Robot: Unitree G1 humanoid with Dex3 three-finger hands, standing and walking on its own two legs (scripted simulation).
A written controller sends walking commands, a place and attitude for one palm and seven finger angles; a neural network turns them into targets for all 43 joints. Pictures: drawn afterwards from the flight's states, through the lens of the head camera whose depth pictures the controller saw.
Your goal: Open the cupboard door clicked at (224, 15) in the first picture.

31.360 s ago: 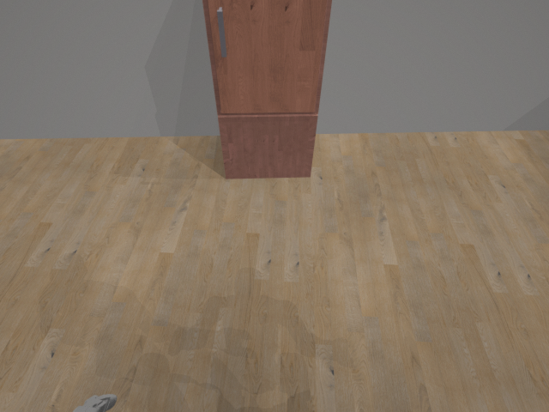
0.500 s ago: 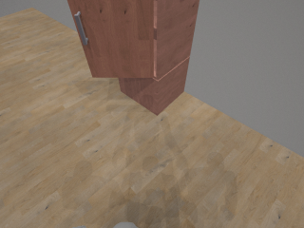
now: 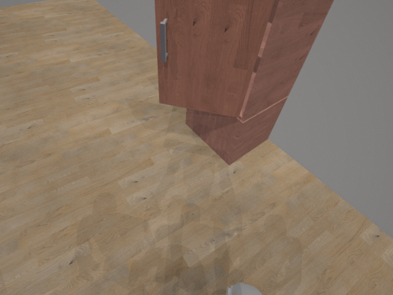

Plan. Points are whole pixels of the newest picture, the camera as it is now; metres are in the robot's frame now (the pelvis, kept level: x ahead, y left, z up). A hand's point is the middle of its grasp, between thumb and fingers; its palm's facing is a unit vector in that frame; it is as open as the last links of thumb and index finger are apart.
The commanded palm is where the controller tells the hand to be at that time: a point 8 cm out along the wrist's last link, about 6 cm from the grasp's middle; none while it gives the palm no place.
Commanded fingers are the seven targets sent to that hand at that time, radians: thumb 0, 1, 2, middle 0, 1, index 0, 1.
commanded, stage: take the last steps up to it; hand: left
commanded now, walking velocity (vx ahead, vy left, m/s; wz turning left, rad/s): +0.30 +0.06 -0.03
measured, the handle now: (164, 41) +1.00 +0.21 +0.00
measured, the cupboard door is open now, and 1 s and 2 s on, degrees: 41 41 41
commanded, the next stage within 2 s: come to a stop and stand still in 0.96 s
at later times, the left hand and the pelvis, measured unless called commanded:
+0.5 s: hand (143, 237) +0.28 +0.15 -0.18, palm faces +0.05 -0.98 -0.17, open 7.2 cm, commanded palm none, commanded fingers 0.00 0.90 0.90 -0.20 -0.30 -0.20 -0.30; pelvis +0.18 -0.02 -0.01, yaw +1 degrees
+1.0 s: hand (120, 207) +0.36 +0.24 -0.19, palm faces +0.05 -0.99 -0.15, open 7.4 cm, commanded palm none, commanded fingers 0.00 0.90 0.90 -0.20 -0.30 -0.20 -0.30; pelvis +0.37 +0.06 -0.01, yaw -3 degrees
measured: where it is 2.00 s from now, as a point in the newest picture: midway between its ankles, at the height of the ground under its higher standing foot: (179, 258)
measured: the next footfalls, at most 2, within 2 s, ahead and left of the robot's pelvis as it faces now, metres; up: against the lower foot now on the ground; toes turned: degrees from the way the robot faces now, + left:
right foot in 0.34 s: +0.25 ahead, -0.09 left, +0.00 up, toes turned -5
left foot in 0.82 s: +0.46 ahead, +0.16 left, +0.00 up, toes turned +4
